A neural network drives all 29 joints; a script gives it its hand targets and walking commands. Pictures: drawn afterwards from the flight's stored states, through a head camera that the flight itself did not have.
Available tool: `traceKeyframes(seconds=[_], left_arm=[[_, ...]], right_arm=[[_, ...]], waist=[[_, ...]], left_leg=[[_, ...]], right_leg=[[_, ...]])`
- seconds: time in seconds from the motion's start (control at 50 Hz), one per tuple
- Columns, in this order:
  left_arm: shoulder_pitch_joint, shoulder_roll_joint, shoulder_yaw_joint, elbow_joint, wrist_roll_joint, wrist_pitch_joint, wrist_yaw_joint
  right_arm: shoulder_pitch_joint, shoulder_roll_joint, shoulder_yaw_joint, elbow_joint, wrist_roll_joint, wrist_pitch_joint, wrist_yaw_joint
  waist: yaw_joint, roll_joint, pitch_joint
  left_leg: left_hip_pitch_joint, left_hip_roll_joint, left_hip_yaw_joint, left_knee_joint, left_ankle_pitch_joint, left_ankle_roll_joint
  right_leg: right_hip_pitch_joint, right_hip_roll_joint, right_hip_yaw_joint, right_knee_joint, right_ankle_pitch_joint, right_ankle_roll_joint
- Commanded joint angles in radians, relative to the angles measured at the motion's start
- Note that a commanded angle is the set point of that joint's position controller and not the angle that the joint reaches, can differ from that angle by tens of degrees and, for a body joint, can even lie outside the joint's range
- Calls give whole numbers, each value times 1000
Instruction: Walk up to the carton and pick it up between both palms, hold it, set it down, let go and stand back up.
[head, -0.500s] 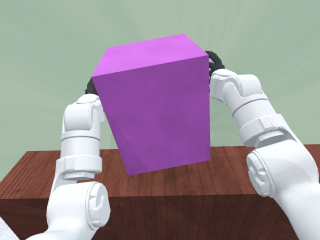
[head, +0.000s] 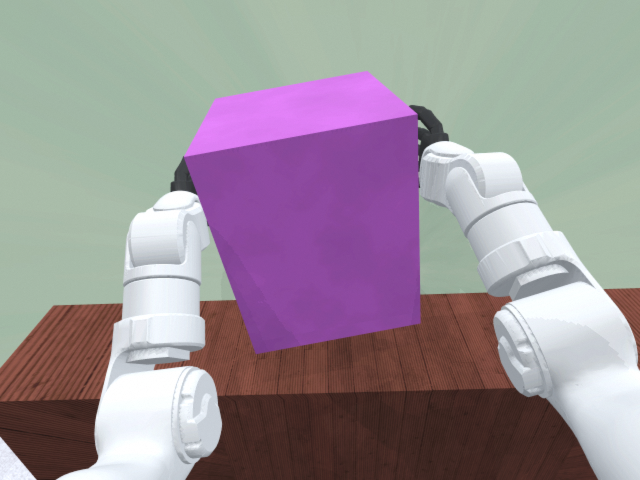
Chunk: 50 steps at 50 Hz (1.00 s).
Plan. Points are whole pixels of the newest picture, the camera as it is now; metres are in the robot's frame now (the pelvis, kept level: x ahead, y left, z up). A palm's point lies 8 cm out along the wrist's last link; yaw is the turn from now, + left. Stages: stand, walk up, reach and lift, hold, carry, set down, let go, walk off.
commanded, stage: hold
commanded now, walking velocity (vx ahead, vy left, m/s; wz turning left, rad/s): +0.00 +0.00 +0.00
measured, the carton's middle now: (313, 206) +0.38 +0.00 +0.25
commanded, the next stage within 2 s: none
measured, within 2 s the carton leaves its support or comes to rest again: neither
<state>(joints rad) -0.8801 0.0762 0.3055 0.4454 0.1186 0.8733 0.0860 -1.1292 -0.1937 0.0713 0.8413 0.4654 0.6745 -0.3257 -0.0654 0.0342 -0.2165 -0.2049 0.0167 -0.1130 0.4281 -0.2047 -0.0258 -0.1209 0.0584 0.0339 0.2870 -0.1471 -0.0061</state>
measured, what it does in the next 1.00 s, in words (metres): stands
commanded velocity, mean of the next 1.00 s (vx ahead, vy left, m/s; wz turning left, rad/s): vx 0.00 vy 0.00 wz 0.00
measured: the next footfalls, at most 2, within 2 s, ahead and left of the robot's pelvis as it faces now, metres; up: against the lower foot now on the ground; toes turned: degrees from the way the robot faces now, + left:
none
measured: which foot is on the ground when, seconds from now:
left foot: down 0.00-1.00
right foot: down 0.00-1.00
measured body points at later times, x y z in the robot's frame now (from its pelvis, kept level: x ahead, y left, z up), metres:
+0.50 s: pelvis +0.00 +0.00 +0.00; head -0.09 +0.01 +0.44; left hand +0.39 +0.15 +0.27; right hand +0.39 -0.14 +0.30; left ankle +0.02 +0.13 -0.75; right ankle +0.00 -0.12 -0.75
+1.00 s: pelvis +0.00 +0.00 +0.00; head -0.09 +0.01 +0.44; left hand +0.39 +0.15 +0.27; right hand +0.39 -0.14 +0.30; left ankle +0.02 +0.13 -0.75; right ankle +0.00 -0.12 -0.75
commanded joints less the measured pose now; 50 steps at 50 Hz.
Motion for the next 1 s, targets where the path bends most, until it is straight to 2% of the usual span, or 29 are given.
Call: traceKeyframes(seconds=[0.0, 0.06, 0.1, 0.12, 0.14, 0.2, 0.24, 0.26, 0.28, 0.32, 0.34, 0.36, 0.38, 0.42, 0.46, 0.5, 0.52, 0.56, 0.62, 0.66, 0.7, 0.78, 0.82, 0.88, 0.9, 0.98], left_arm=[[-1097, -613, -351, -218, -180, -127, -135], [-1119, -621, -362, -235, -198, -139, -131], [-1108, -607, -338, -194, -185, -136, -132], [-1108, -618, -343, -186, -185, -136, -133], [-1093, -627, -355, -211, -187, -136, -132], [-1106, -604, -328, -179, -175, -133, -136], [-1108, -599, -328, -185, -173, -136, -137], [-1116, -619, -347, -197, -183, -138, -137], [-1106, -625, -348, -198, -186, -137, -136], [-1130, -626, -355, -200, -189, -139, -136], [-1118, -620, -345, -185, -184, -139, -136], [-1114, -625, -356, -217, -191, -140, -133], [-1107, -615, -351, -218, -180, -135, -133], [-1087, -628, -359, -228, -186, -132, -134], [-1090, -625, -363, -227, -183, -129, -137], [-1098, -623, -370, -250, -186, -132, -134], [-1084, -615, -352, -219, -181, -131, -135], [-1095, -626, -369, -242, -193, -134, -133], [-1095, -629, -376, -262, -197, -134, -127], [-1066, -620, -362, -233, -190, -129, -130], [-1073, -624, -367, -237, -191, -125, -133], [-1099, -617, -352, -229, -177, -124, -137], [-1102, -631, -369, -243, -185, -125, -132], [-1106, -626, -365, -235, -191, -132, -131], [-1102, -612, -345, -190, -174, -131, -131], [-1097, -612, -335, -170, -171, -134, -140]], right_arm=[[-816, 782, 142, -357, 179, -17, 158], [-824, 796, 139, -370, 174, -25, 159], [-834, 786, 145, -342, 175, -19, 159], [-840, 788, 143, -346, 173, -24, 162], [-828, 787, 149, -359, 179, -28, 162], [-831, 783, 136, -317, 166, -23, 164], [-811, 768, 124, -283, 161, -20, 166], [-814, 771, 115, -292, 165, -24, 168], [-818, 773, 126, -314, 169, -26, 167], [-833, 774, 119, -316, 168, -28, 166], [-823, 765, 115, -308, 165, -27, 165], [-822, 780, 135, -321, 182, -26, 165], [-805, 772, 134, -306, 178, -22, 164], [-819, 770, 150, -350, 188, -26, 160], [-818, 763, 147, -359, 196, -25, 155], [-810, 775, 155, -368, 196, -25, 158], [-808, 764, 146, -353, 190, -22, 158], [-814, 772, 150, -371, 190, -25, 161], [-818, 786, 160, -397, 194, -26, 158], [-816, 780, 174, -398, 193, -20, 154], [-798, 766, 154, -377, 194, -16, 155], [-801, 771, 137, -331, 175, -16, 163], [-804, 767, 135, -329, 176, -20, 165], [-817, 776, 140, -348, 180, -25, 166], [-821, 771, 134, -327, 167, -23, 165], [-819, 768, 122, -295, 153, -26, 166]], waist=[[-7, 15, -372], [-8, -1, -424], [3, -3, -406], [2, 7, -406], [-2, 22, -416], [3, 1, -389], [-4, 10, -392], [-13, 36, -408], [-8, 39, -411], [-22, 43, -427], [-15, 34, -407], [-11, 35, -425], [-11, 43, -426], [-12, 35, -446], [-16, 55, -437], [-11, 41, -434], [-14, 27, -414], [-11, 31, -429], [-9, 26, -432], [-3, 8, -414], [-13, 27, -394], [-8, 29, -365], [-14, 48, -379], [-5, 29, -415], [-5, 19, -400], [-8, 23, -375]], left_leg=[[149, -57, 53, -34, 249, -31], [151, -55, 47, -33, 257, -26], [140, -59, 52, -35, 229, -23], [137, -54, 52, -42, 215, -20], [146, -52, 51, -34, 257, -27], [134, -55, 53, -41, 222, -22], [151, -50, 51, -43, 232, -28], [154, -50, 48, -40, 235, -33], [145, -51, 47, -32, 254, -34], [157, -53, 48, -30, 254, -39], [152, -50, 48, -32, 252, -38], [162, -52, 49, -22, 294, -43], [168, -53, 50, -16, 306, -44], [184, -53, 50, -9, 334, -50], [186, -55, 47, -8, 337, -51], [191, -54, 48, -12, 337, -47], [181, -53, 48, -17, 312, -44], [174, -53, 48, -20, 298, -43], [173, -55, 46, -13, 329, -42], [182, -59, 48, -11, 333, -40], [179, -56, 43, -19, 306, -42], [152, -53, 51, -39, 251, -34], [158, -47, 44, -35, 277, -43], [167, -52, 49, -29, 279, -36], [159, -52, 51, -34, 254, -31], [143, -54, 55, -41, 234, -30]], right_leg=[[66, 31, -15, -27, 157, 66], [71, 32, -16, -18, 169, 67], [78, 30, -16, -26, 142, 71], [65, 28, -16, -22, 129, 68], [67, 29, -15, -24, 161, 62], [65, 27, -20, -29, 128, 70], [62, 27, -22, -28, 130, 65], [64, 31, -19, -27, 128, 60], [73, 32, -18, -23, 148, 59], [63, 32, -20, -22, 152, 60], [59, 32, -22, -25, 144, 60], [76, 37, -24, -19, 177, 58], [83, 35, -20, -18, 191, 59], [95, 39, -21, -15, 220, 60], [94, 36, -18, -17, 229, 62], [96, 37, -20, -20, 222, 65], [85, 37, -20, -21, 203, 64], [85, 37, -22, -20, 185, 63], [93, 37, -22, -17, 222, 63], [94, 36, -19, -18, 249, 68], [84, 38, -22, -21, 209, 64], [60, 32, -20, -29, 141, 62], [61, 35, -19, -27, 153, 54], [65, 32, -21, -22, 165, 60], [65, 30, -23, -27, 149, 65], [65, 25, -17, -31, 127, 61]])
